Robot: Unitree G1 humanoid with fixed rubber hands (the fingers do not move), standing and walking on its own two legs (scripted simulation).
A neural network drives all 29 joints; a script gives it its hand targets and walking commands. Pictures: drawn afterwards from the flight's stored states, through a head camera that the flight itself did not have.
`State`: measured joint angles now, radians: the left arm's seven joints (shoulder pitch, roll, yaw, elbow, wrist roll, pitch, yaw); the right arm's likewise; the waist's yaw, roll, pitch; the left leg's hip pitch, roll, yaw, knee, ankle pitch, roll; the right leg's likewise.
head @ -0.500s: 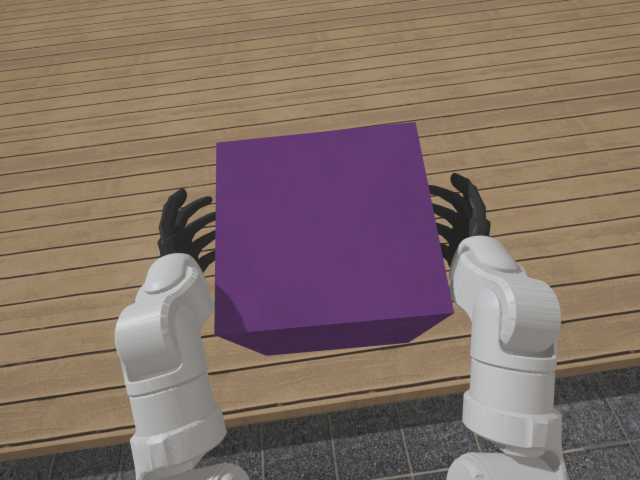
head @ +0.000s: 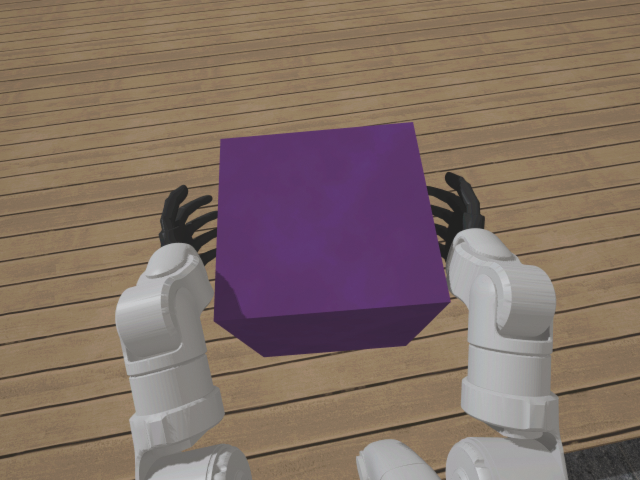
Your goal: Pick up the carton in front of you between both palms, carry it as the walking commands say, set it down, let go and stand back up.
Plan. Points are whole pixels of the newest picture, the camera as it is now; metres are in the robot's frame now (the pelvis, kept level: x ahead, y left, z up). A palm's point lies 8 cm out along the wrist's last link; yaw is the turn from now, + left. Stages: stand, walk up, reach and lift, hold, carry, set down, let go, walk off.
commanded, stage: carry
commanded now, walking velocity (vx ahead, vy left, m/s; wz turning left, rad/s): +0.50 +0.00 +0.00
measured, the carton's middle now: (327, 257) +0.37 -0.03 +0.05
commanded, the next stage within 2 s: none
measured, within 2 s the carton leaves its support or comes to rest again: neither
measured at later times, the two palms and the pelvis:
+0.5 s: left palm (119, 6) +0.64 +0.18 +0.26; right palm out of the picture +0.68 -0.13 +0.25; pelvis +0.32 -0.02 +0.11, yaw +3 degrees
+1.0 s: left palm out of the picture +0.96 +0.22 +0.22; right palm out of the picture +0.96 -0.09 +0.22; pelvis +0.63 +0.05 +0.13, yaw +0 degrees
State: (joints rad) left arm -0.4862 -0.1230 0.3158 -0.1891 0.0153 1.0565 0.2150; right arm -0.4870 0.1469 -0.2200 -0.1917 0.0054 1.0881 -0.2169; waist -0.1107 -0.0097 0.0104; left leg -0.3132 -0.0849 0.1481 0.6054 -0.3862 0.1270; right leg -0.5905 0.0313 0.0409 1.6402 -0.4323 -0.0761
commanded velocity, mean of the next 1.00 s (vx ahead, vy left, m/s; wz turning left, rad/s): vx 0.50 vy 0.00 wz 0.00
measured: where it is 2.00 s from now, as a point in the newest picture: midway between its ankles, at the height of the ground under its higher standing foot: (275, 185)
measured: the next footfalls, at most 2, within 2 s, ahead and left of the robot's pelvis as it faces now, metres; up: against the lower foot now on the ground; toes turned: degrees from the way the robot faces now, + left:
right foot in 0.24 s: +0.38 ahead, -0.09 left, +0.10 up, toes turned -4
left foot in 0.72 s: +0.65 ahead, +0.13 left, +0.10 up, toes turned +9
